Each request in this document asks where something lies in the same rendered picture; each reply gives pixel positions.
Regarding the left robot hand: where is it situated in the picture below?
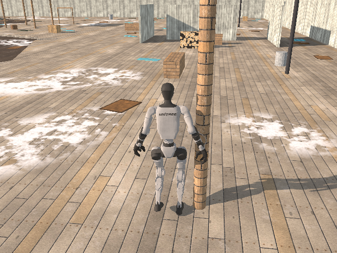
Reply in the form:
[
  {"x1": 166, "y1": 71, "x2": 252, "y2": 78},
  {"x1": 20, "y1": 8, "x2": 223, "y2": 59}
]
[{"x1": 133, "y1": 144, "x2": 145, "y2": 157}]

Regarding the robot right forearm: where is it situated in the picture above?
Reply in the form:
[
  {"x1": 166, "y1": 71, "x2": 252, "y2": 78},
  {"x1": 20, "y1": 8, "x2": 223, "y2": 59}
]
[{"x1": 192, "y1": 126, "x2": 205, "y2": 151}]

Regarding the robot left forearm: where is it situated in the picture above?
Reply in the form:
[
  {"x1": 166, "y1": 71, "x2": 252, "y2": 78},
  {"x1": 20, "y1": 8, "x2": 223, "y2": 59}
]
[{"x1": 136, "y1": 127, "x2": 147, "y2": 147}]

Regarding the humanoid robot torso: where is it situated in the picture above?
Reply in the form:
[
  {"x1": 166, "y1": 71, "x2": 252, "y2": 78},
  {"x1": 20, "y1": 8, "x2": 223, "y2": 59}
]
[{"x1": 156, "y1": 105, "x2": 180, "y2": 158}]

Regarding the right robot hand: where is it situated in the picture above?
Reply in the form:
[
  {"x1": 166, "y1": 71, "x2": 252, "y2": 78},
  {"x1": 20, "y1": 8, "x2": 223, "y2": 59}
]
[{"x1": 195, "y1": 149, "x2": 207, "y2": 165}]

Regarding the robot right upper arm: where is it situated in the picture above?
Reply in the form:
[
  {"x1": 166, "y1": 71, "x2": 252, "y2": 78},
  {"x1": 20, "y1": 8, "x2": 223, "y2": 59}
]
[{"x1": 179, "y1": 105, "x2": 196, "y2": 134}]

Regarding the right robot shin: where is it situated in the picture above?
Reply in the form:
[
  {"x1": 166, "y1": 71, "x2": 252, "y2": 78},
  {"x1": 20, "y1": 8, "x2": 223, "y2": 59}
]
[{"x1": 177, "y1": 173, "x2": 185, "y2": 208}]

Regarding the robot left upper arm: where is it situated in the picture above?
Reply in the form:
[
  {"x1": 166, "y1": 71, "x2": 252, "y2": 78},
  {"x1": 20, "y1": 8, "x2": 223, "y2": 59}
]
[{"x1": 142, "y1": 106, "x2": 157, "y2": 135}]

